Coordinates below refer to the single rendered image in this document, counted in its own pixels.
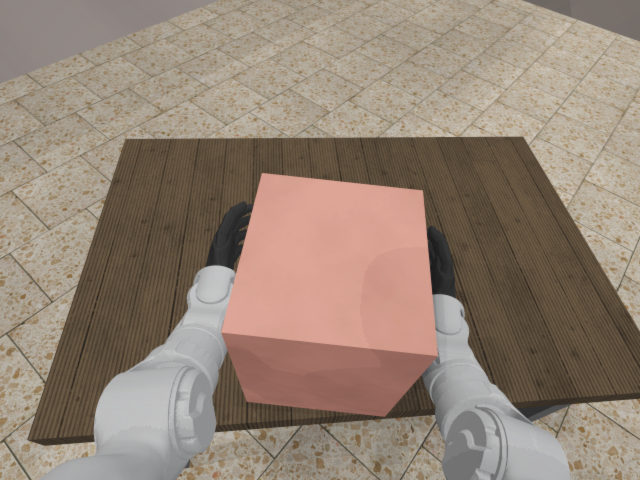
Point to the carton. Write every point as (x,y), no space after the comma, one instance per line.
(331,306)

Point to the right robot forearm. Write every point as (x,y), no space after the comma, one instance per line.
(455,380)

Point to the left robot forearm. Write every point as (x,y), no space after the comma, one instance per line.
(197,340)

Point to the robot left upper arm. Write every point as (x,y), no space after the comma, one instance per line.
(149,424)

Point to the robot right hand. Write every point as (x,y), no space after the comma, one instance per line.
(441,267)

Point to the robot right upper arm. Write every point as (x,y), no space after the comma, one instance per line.
(483,444)

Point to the table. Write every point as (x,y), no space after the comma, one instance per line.
(545,323)

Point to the robot left hand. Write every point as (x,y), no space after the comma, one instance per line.
(224,249)

